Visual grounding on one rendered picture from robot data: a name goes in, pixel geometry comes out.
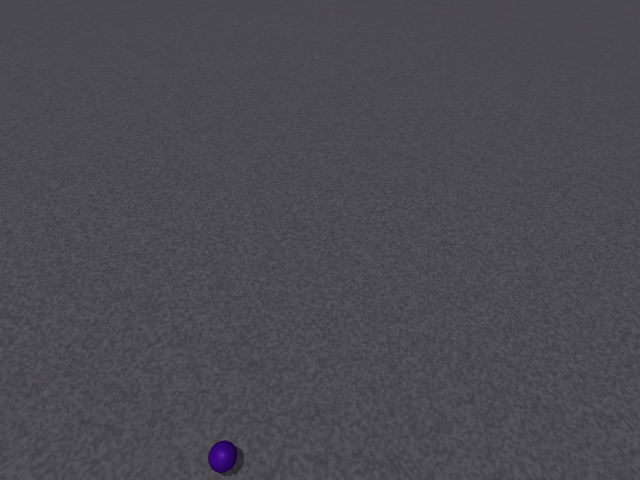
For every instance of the ball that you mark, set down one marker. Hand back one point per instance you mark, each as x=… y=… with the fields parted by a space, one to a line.
x=222 y=456

